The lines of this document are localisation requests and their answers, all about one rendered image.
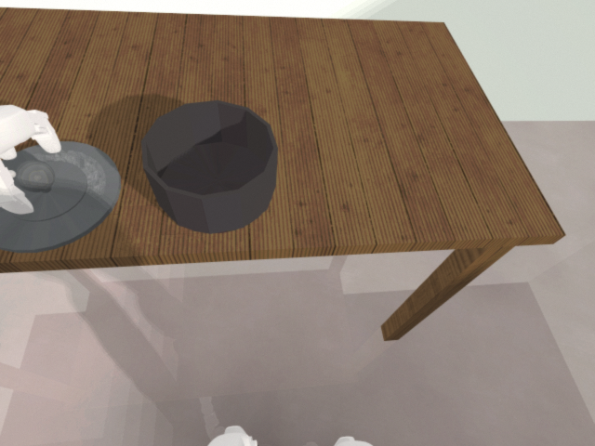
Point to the knob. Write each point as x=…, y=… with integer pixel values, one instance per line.
x=34, y=175

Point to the lid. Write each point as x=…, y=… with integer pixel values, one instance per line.
x=86, y=188

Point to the table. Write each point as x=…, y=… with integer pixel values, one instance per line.
x=386, y=140

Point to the left robot hand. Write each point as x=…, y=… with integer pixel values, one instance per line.
x=16, y=126

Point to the pot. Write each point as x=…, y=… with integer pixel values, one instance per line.
x=212, y=165

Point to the robot left shin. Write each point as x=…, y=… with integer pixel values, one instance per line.
x=234, y=429

